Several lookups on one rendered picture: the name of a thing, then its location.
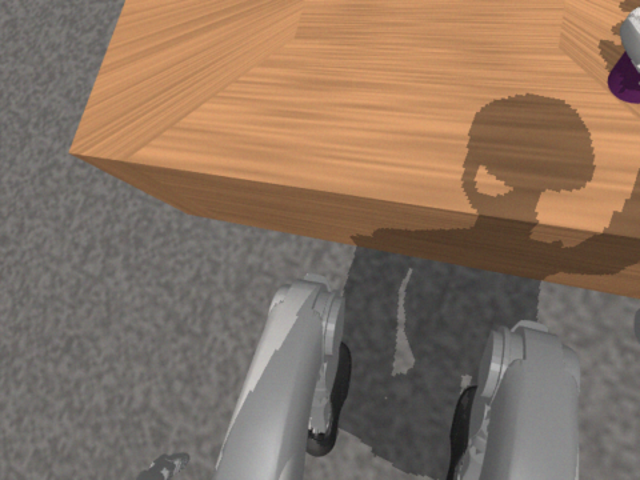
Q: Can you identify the bottle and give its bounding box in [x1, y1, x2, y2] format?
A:
[608, 51, 640, 104]

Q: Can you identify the left robot hand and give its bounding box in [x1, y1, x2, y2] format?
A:
[134, 453, 190, 480]

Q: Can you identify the left robot foot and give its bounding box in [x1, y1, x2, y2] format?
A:
[306, 342, 352, 457]

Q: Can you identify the right robot foot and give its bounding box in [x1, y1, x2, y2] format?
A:
[446, 386, 478, 480]

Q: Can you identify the right robot hand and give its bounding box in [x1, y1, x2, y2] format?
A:
[620, 7, 640, 85]

